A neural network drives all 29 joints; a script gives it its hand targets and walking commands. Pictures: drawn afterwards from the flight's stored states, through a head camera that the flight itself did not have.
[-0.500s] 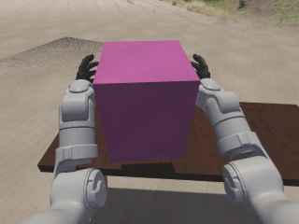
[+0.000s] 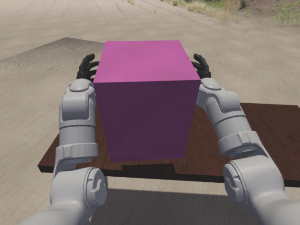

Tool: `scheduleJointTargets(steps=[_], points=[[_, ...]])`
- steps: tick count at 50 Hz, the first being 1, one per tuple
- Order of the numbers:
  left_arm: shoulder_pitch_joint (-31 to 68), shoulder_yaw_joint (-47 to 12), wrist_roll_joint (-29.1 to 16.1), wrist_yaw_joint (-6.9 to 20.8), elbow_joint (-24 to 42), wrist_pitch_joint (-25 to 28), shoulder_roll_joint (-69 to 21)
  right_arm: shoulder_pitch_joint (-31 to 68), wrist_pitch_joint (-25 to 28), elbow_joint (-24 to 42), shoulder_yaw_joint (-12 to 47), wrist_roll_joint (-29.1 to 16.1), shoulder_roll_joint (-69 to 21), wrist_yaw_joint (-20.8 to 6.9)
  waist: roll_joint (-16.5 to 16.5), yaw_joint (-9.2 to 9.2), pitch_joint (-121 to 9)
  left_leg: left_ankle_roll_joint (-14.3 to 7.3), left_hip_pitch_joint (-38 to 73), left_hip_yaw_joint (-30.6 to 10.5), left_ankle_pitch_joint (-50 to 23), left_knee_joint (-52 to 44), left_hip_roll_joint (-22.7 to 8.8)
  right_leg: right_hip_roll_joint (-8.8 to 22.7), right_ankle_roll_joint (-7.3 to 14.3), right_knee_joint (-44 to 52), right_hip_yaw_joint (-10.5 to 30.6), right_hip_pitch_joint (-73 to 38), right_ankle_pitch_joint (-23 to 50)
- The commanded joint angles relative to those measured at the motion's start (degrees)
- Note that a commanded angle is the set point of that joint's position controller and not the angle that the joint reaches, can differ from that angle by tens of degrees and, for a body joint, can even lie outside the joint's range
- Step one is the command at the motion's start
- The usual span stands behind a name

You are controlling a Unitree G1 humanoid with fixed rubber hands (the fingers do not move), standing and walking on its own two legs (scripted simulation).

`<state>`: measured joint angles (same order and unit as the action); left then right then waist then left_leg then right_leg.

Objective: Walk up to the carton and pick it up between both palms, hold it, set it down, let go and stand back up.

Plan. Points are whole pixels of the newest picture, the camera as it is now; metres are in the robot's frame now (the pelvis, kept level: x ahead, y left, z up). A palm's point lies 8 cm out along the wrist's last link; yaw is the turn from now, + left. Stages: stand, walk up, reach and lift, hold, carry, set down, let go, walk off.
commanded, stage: hold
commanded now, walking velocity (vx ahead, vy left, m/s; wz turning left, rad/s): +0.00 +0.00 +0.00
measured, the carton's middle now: (145, 100) +0.38 +0.00 +0.21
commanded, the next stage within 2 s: set down in 0.70 s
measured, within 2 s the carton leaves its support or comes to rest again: neither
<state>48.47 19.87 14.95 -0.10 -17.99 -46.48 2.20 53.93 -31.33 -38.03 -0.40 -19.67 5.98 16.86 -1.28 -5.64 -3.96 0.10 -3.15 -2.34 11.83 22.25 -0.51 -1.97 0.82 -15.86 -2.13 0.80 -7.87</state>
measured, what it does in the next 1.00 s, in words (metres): stands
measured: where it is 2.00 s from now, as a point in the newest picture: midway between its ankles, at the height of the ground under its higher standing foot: outside the picture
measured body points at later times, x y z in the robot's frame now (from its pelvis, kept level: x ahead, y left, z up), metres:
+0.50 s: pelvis +0.00 +0.00 +0.00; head -0.08 +0.02 +0.44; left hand +0.39 +0.15 +0.26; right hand +0.38 -0.14 +0.26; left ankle +0.01 +0.12 -0.75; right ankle +0.02 -0.11 -0.75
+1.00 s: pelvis +0.00 +0.00 +0.00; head -0.07 +0.02 +0.45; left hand +0.40 +0.14 +0.28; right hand +0.39 -0.15 +0.27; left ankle +0.01 +0.12 -0.75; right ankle +0.02 -0.11 -0.75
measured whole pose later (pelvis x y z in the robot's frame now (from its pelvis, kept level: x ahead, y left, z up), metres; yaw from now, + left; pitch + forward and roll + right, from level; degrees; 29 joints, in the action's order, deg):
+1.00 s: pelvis +0.00 +0.00 +0.00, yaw +0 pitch -8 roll -1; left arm 53.6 22.6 17.3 0.9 -25.5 -36.4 2.3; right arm 55.3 -21.8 -41.8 -8.9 -10.2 2.2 13.2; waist -1.6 -6.3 -1.8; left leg -0.3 -1.4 -2.1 10.7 20.2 0.0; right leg -1.4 0.5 -15.1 -1.8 -0.3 -7.4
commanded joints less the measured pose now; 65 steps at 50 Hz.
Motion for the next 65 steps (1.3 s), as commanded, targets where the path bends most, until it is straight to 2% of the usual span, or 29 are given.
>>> scheduleJointTargets(steps=[1, 35, 36, 37, 43, 49, 53, 58, 62, 65], points=[[39.6, -26.2, -9.0, 7.6, 4.8, 3.5, -36.9, 46.1, 2.8, 20.5, 16.9, -7.4, -38.6, -6.4, 3.6, -0.59, -20.7, 2.3, 1.2, 1.0, -13.2, -2.8, 2.8, -2.1, -3.0, 0.4, 0.8, -7.3, 9.1], [39.1, -26.8, -9.0, 7.6, 5.7, 3.2, -37.0, 45.5, 2.7, 21.0, 17.2, -7.4, -38.3, -6.4, 3.9, -0.72, -20.5, 2.6, 1.6, 0.9, -13.9, -2.7, 2.7, -2.2, -2.9, 0.4, 0.7, -7.2, 9.3], [41.2, -27.6, -10.2, 7.8, 5.9, 3.2, -36.2, 45.8, 2.7, 21.0, 16.3, -6.1, -38.7, -6.6, 4.4, -1.7, -19.6, 2.4, 2.0, 1.0, -13.9, -2.8, 2.7, -2.1, -3.4, 1.0, 0.7, -5.3, 10.2], [41.6, -27.7, -10.5, 7.8, 5.8, 3.6, -36.3, 45.9, 3.0, 21.2, 15.8, -5.6, -38.7, -6.7, 4.4, -1.85, -20.0, 2.5, 2.7, 0.9, -14.1, -2.6, 2.7, -2.1, -3.5, 1.0, 0.5, -5.0, 10.5], [42.1, -24.9, -9.1, 8.4, 1.8, 8.2, -35.7, 47.1, 8.0, 19.2, 12.5, -1.0, -38.1, -7.8, 3.8, -1.5, -20.9, 2.1, 4.0, 1.3, -12.1, -3.4, 2.8, -1.7, -3.6, 1.3, -0.4, -5.6, 9.3], [38.4, -16.7, -2.7, 10.2, -9.0, 14.0, -32.2, 45.2, 17.0, 8.9, 4.7, 8.7, -34.2, -10.5, 1.6, -0.07, -14.0, 0.7, 3.3, 3.0, -4.7, -7.0, 2.3, -0.9, -3.4, 2.9, -2.2, -6.2, 1.8], [34.4, -13.1, 0.6, 11.5, -12.5, 16.3, -30.2, 41.9, 22.6, 4.0, 1.1, 13.7, -32.2, -12.2, 0.2, 0.49, -11.3, 0.1, 4.6, 4.2, -5.6, -8.0, 2.3, -0.5, -3.4, 3.4, -3.1, -8.0, 2.8], [32.7, -16.0, -0.1, 11.2, -9.7, 18.3, -32.1, 41.6, 28.3, 6.7, 2.3, 14.8, -31.8, -12.8, 1.1, 0.09, -15.4, 1.1, 9.1, 4.6, -16.2, -5.1, 2.4, -0.9, -3.3, 2.5, -4.2, -10.0, 11.7], [33.6, -22.4, -3.1, 9.8, -5.3, 20.1, -35.7, 43.7, 31.7, 12.8, 5.8, 13.8, -32.5, -12.5, 2.8, -0.71, -22.4, 2.5, 12.0, 4.0, -24.6, -1.9, 2.5, -1.2, -3.2, 1.3, -4.8, -10.6, 18.3], [34.2, -27.0, -5.2, 8.3, -2.9, 21.3, -37.7, 44.8, 33.0, 16.7, 8.2, 12.9, -32.8, -12.1, 3.8, -1.28, -26.8, 3.5, 13.2, 3.3, -28.0, -0.2, 2.4, -1.3, -3.0, 0.8, -4.9, -10.0, 20.8]])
